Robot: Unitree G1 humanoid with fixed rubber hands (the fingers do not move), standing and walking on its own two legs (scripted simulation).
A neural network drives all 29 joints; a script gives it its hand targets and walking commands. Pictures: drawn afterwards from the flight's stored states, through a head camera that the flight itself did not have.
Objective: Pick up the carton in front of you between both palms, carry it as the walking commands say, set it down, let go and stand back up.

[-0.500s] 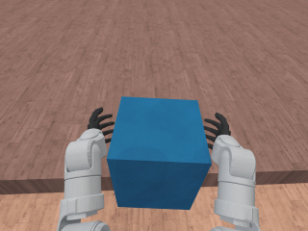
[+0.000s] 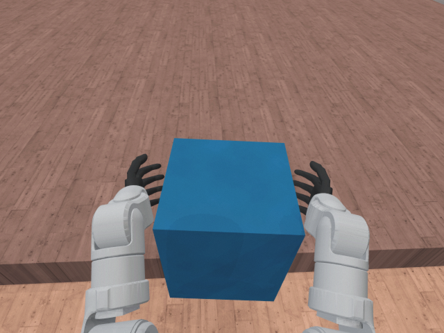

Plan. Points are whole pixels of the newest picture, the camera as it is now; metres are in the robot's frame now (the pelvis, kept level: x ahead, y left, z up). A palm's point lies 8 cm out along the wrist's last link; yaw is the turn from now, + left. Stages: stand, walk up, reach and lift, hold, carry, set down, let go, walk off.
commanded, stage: carry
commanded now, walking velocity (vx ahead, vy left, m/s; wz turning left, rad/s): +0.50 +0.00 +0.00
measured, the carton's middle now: (225, 222) +0.33 +0.00 +0.03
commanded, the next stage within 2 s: none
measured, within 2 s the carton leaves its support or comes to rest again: neither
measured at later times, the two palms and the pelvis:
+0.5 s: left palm (141, 117) +0.49 +0.18 +0.16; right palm (292, 124) +0.51 -0.13 +0.14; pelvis +0.16 +0.01 +0.01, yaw -2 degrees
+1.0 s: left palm out of the picture +0.83 +0.20 +0.34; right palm out of the picture +0.81 -0.11 +0.36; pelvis +0.47 +0.05 +0.18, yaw -2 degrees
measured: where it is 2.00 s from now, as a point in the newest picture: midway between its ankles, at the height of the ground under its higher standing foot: (212, 146)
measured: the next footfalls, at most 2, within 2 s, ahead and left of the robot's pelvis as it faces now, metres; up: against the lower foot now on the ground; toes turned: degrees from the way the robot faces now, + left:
left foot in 0.58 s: +0.39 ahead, +0.13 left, +0.17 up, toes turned +4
right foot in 1.10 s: +0.76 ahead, -0.04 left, +0.33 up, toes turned -6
